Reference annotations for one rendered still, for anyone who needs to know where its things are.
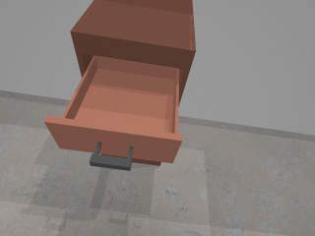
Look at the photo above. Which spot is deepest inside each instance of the handle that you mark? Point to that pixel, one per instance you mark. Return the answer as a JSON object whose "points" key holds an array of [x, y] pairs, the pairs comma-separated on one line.
{"points": [[112, 162]]}

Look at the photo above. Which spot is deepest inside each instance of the cabinet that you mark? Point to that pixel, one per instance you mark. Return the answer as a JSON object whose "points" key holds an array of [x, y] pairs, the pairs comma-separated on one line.
{"points": [[156, 32]]}

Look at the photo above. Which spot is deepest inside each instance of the drawer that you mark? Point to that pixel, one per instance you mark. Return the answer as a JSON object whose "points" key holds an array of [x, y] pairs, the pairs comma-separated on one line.
{"points": [[122, 104]]}

